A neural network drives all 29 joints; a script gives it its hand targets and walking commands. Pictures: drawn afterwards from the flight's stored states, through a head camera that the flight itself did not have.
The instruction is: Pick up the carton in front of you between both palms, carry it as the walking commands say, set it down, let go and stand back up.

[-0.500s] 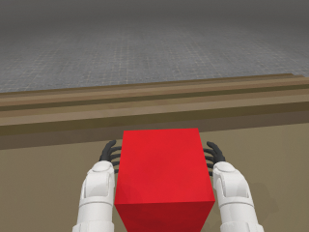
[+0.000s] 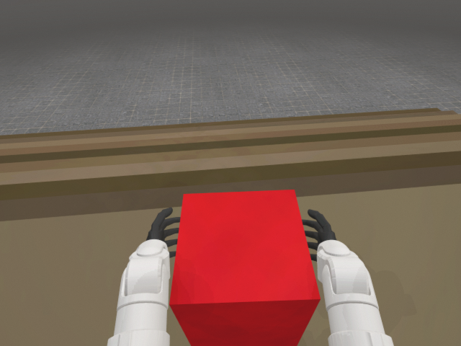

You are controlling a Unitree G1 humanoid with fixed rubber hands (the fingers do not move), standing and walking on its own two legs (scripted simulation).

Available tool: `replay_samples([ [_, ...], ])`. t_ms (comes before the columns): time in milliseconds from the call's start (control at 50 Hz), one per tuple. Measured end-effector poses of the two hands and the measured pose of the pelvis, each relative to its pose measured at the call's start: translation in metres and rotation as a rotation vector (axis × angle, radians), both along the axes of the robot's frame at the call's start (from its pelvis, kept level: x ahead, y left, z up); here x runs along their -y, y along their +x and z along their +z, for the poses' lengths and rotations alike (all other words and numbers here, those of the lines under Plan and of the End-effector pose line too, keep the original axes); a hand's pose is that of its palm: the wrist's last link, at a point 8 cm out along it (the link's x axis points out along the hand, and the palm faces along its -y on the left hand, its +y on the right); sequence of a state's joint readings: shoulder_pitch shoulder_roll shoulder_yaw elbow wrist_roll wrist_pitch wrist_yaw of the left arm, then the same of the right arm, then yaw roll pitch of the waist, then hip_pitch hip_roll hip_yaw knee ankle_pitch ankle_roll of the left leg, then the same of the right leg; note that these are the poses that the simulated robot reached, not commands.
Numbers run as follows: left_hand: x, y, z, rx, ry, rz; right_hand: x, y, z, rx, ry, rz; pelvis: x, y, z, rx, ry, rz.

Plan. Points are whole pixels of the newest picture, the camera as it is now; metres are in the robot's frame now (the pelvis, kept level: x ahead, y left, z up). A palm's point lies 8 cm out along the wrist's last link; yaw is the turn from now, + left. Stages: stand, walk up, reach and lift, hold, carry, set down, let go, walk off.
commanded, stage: hold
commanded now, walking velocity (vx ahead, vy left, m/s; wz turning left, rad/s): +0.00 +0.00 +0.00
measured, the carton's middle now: (242, 272) +0.29 +0.00 -0.03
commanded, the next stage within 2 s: carry in 0.54 s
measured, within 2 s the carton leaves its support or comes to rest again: neither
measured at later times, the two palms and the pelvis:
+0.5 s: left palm (156, 249) +0.29 +0.15 +0.05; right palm (326, 252) +0.28 -0.14 +0.05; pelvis +0.00 +0.00 +0.00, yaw +0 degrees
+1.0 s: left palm (153, 195) +0.38 +0.17 +0.10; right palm (310, 193) +0.38 -0.13 +0.10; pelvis +0.12 +0.01 +0.00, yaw +1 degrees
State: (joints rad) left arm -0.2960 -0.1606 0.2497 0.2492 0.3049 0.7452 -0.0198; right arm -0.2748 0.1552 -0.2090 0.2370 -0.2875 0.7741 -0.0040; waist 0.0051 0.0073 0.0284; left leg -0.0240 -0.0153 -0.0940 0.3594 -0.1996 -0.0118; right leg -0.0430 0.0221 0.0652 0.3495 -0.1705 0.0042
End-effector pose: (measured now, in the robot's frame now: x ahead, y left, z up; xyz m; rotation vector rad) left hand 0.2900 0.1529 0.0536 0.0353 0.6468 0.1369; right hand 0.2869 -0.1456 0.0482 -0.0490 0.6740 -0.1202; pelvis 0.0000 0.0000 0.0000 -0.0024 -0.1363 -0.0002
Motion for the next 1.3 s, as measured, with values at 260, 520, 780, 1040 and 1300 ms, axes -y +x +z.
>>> replay_samples([
  [260, -0.001, 0.0, -0.001, -0.005, 0.005, -0.012, -0.001, -0.003, -0.002, -0.005, -0.005, -0.004, -0.004, 0.003, 0.001, -0.002, 0.0, -0.005],
  [520, -0.001, -0.002, 0.0, -0.002, 0.0, -0.008, -0.001, -0.005, -0.001, -0.003, 0.002, -0.008, -0.004, -0.002, 0.0, 0.002, 0.002, -0.007],
  [780, -0.03, 0.02, 0.017, 0.063, -0.047, 0.05, -0.03, 0.031, 0.023, 0.062, 0.031, -0.001, -0.022, 0.028, -0.006, -0.172, -0.001, 0.024],
  [1040, -0.007, 0.105, 0.041, 0.053, -0.077, 0.049, -0.007, 0.107, 0.042, 0.05, 0.071, -0.046, -0.006, 0.141, -0.005, -0.234, -0.029, 0.027],
  [1300, -0.013, 0.213, 0.043, -0.013, -0.085, 0.153, -0.013, 0.245, 0.045, -0.024, 0.098, 0.03, 0.008, 0.274, 0.003, -0.233, 0.003, 0.069],
])
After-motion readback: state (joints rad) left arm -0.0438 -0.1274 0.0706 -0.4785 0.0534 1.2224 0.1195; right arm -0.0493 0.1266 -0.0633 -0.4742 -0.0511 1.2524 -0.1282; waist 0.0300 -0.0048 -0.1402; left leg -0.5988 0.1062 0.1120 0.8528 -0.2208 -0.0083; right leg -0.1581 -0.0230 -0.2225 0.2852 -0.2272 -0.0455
